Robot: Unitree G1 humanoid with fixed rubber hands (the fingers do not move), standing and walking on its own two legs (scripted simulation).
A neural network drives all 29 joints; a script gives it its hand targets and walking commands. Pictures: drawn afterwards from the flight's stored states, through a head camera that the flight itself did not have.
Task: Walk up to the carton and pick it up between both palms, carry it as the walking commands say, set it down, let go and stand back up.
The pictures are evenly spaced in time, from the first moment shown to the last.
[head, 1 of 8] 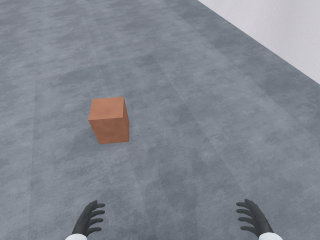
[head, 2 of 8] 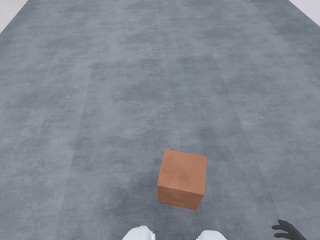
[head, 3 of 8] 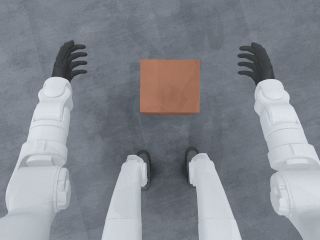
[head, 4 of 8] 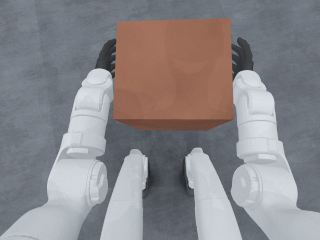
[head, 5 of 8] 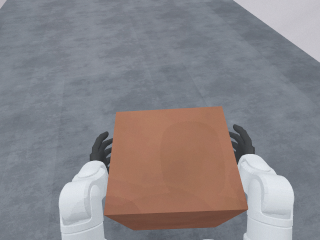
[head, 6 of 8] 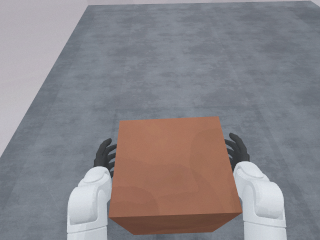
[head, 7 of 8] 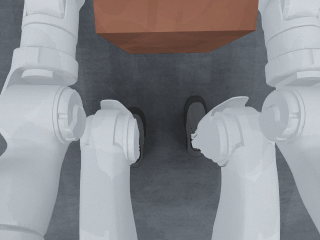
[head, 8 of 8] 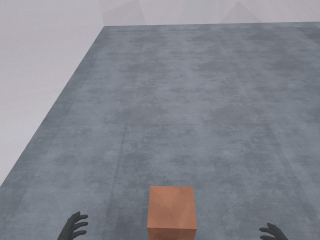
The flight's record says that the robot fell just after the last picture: no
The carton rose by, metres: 0.66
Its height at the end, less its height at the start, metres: +0.00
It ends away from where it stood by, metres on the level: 1.90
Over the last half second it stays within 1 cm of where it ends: yes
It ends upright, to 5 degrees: yes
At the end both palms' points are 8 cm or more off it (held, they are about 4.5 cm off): yes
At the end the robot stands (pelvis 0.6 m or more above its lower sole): yes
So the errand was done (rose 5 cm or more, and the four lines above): yes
